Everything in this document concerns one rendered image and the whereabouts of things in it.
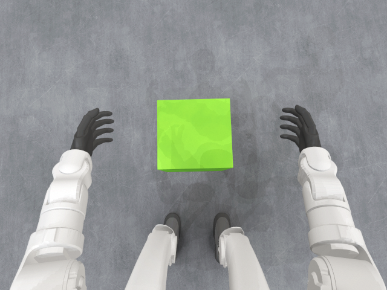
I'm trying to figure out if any robot left forearm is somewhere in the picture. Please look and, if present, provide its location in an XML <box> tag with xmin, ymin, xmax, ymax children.
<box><xmin>10</xmin><ymin>149</ymin><xmax>93</xmax><ymax>290</ymax></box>

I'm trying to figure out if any carton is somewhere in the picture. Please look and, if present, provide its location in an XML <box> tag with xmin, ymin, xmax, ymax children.
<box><xmin>157</xmin><ymin>98</ymin><xmax>233</xmax><ymax>172</ymax></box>

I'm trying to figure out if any robot right hand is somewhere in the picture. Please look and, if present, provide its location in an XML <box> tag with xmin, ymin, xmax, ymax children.
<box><xmin>280</xmin><ymin>105</ymin><xmax>321</xmax><ymax>153</ymax></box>

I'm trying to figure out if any right robot upper arm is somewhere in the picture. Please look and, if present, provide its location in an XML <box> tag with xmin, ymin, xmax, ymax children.
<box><xmin>307</xmin><ymin>255</ymin><xmax>385</xmax><ymax>290</ymax></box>

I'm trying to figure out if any robot right forearm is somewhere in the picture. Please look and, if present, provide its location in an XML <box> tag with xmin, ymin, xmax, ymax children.
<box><xmin>298</xmin><ymin>147</ymin><xmax>386</xmax><ymax>290</ymax></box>

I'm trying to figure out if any robot right foot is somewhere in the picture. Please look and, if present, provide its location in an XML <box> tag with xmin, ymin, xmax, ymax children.
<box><xmin>213</xmin><ymin>213</ymin><xmax>231</xmax><ymax>263</ymax></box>

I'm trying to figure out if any left robot upper arm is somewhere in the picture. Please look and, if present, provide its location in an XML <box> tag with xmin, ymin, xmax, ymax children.
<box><xmin>12</xmin><ymin>259</ymin><xmax>86</xmax><ymax>290</ymax></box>

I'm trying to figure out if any robot left hand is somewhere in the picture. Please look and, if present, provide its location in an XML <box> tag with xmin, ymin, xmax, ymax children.
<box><xmin>70</xmin><ymin>108</ymin><xmax>114</xmax><ymax>157</ymax></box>

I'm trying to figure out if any robot right thigh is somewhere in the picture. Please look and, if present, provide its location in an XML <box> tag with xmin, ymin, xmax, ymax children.
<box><xmin>219</xmin><ymin>233</ymin><xmax>270</xmax><ymax>290</ymax></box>

